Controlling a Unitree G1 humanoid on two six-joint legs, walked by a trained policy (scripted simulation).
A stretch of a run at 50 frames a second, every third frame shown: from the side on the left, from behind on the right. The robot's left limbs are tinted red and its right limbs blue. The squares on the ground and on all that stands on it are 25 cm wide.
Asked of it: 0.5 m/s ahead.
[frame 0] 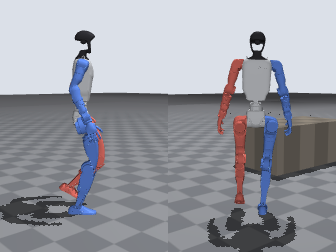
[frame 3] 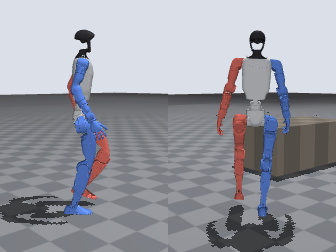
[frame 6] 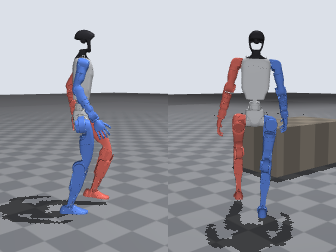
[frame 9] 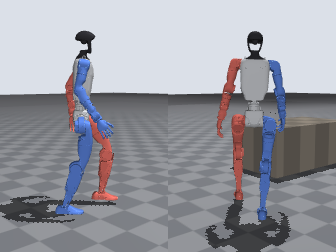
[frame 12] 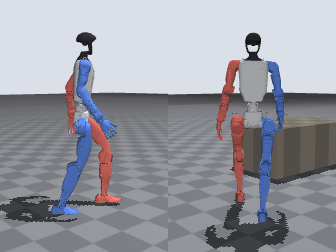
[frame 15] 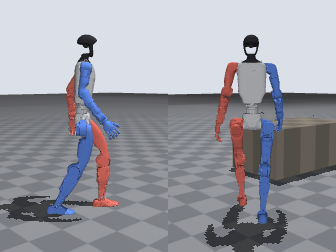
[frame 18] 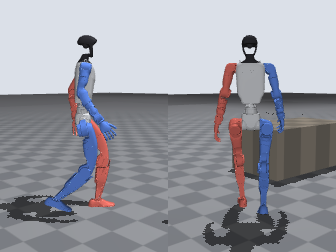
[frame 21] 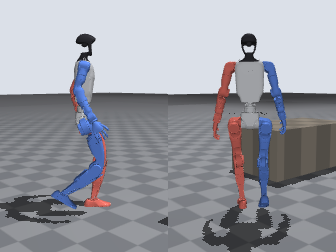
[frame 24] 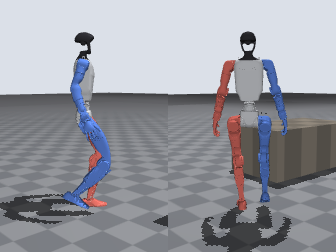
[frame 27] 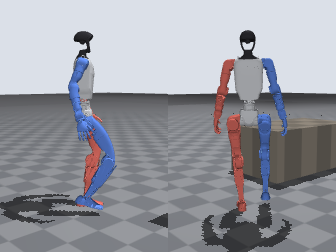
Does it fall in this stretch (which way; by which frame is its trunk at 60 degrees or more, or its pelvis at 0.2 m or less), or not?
no
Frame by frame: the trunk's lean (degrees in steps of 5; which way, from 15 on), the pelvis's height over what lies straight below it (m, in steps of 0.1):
0: 5, 0.8
3: 5, 0.8
6: 5, 0.8
9: 5, 0.8
12: 5, 0.8
15: 5, 0.8
18: 5, 0.8
21: 0, 0.8
24: 0, 0.8
27: 0, 0.8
